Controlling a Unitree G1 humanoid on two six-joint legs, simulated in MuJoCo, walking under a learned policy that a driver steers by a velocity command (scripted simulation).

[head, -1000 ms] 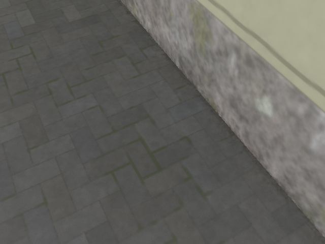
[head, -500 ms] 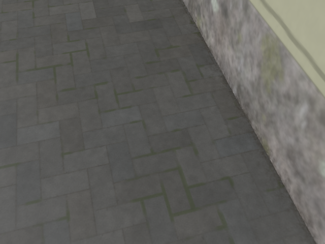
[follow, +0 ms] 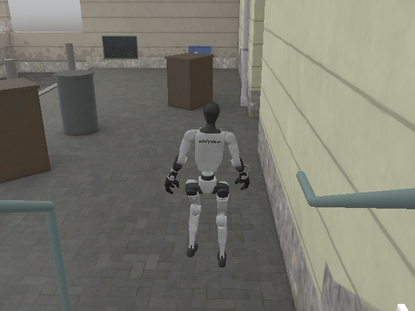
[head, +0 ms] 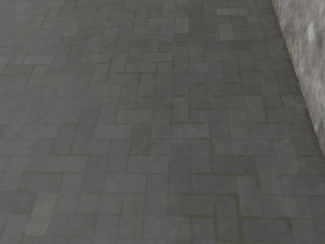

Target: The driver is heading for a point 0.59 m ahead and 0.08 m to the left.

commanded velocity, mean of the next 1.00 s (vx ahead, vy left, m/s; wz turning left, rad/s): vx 0.22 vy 0.00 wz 0.39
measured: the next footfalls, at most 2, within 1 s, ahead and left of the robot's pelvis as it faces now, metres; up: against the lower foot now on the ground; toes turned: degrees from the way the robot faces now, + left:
left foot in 0.32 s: +0.02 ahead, +0.15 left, +0.00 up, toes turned +14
right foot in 0.84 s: +0.27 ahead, -0.03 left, +0.00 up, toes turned +21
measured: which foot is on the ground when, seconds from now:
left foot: up 0.00-0.30, down 0.32-0.86, up 0.88-1.00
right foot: down 0.00-0.30, up 0.32-0.82, down 0.84-1.00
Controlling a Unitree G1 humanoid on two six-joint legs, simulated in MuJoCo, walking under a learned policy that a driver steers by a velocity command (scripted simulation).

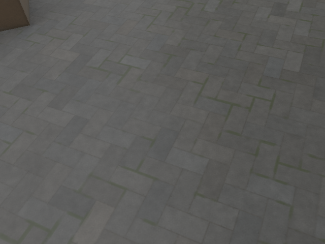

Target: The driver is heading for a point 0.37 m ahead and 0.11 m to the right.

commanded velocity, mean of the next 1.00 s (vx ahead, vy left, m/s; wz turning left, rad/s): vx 0.25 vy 0.00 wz -0.02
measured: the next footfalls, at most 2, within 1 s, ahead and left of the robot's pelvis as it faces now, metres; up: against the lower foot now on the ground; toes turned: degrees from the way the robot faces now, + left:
left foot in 0.34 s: +0.38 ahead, +0.14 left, +0.00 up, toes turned +1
right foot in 0.74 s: +0.45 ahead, -0.11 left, +0.00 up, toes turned -2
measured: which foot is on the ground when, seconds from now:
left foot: up 0.00-0.32, down 0.34-1.00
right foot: down 0.00-0.36, up 0.38-0.72, down 0.74-1.00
